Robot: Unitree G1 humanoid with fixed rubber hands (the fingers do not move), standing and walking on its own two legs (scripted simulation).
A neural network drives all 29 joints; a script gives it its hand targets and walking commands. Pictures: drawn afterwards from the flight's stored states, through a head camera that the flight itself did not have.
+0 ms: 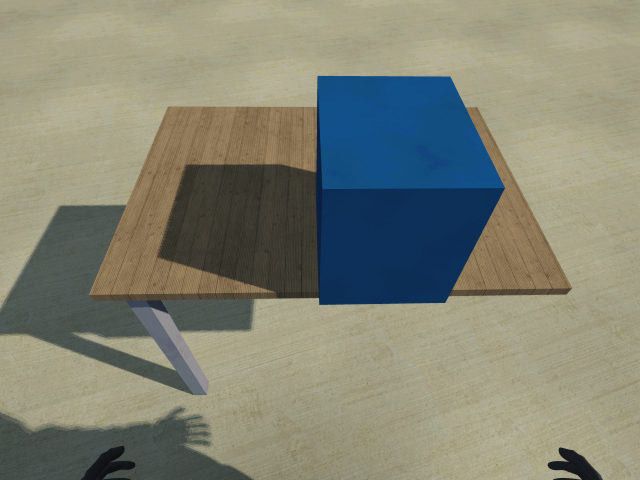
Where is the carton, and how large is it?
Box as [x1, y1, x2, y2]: [316, 76, 504, 304]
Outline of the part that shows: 317,76 316,206 319,304 445,302 504,188 450,77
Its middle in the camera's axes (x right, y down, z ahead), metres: +0.11 -0.08 +0.67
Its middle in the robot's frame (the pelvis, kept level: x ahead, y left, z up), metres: +0.55 -0.07 +0.01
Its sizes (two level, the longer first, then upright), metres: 0.280 0.228 0.280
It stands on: a table, 0.65 m high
